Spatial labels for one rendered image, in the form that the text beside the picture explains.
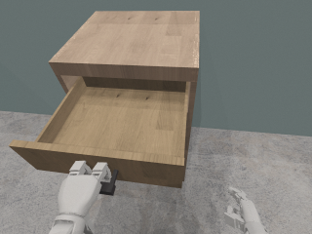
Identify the drawer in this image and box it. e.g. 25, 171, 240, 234
9, 76, 189, 188

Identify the cabinet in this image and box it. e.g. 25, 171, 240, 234
49, 11, 200, 181

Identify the right robot hand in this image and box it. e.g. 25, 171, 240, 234
224, 186, 262, 232

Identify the handle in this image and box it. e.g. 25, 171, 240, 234
99, 169, 119, 196

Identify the right robot forearm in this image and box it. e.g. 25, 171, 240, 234
244, 221, 269, 234

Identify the left robot hand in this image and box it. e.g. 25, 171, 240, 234
58, 161, 112, 234

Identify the left robot forearm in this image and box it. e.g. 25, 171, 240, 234
49, 214, 87, 234

